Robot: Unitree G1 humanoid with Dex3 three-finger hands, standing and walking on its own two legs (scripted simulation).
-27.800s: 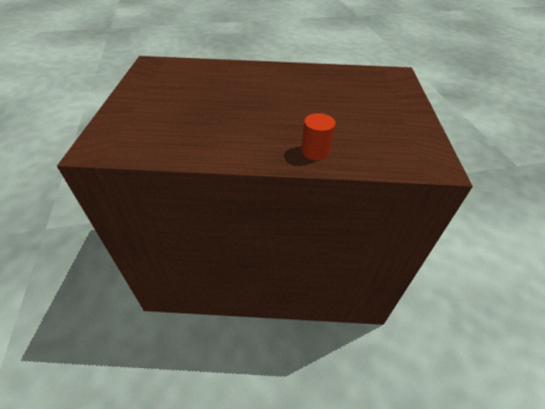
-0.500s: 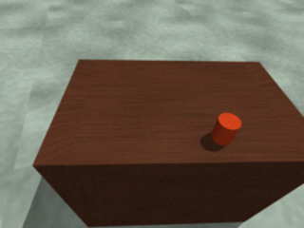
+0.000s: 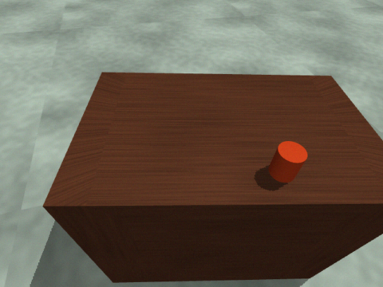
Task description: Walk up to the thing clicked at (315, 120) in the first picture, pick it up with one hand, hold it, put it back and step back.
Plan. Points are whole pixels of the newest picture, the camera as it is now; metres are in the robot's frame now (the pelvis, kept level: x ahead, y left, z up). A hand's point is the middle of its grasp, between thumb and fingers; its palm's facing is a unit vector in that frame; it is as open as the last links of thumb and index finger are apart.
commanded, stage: stand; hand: right
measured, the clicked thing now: (286, 162) +0.43 -0.23 +0.01
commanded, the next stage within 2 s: step back in 1.44 s
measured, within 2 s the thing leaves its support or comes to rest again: neither
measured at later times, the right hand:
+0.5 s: hand out of the picture +0.08 -0.26 -0.15, palm faces -0.03 +0.94 -0.35, open 7.4 cm
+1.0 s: hand out of the picture +0.07 -0.25 -0.16, palm faces -0.04 +0.94 -0.35, open 7.4 cm
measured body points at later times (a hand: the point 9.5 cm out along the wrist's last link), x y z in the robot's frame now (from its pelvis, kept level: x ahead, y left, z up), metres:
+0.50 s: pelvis +0.00 +0.00 +0.00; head +0.01 +0.00 +0.45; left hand +0.06 +0.30 -0.14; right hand +0.08 -0.31 -0.13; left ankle +0.03 +0.13 -0.75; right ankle -0.04 -0.15 -0.75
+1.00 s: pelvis +0.00 +0.00 +0.00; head +0.01 +0.00 +0.45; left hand +0.06 +0.30 -0.14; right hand +0.08 -0.30 -0.13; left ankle +0.03 +0.13 -0.75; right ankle -0.04 -0.15 -0.75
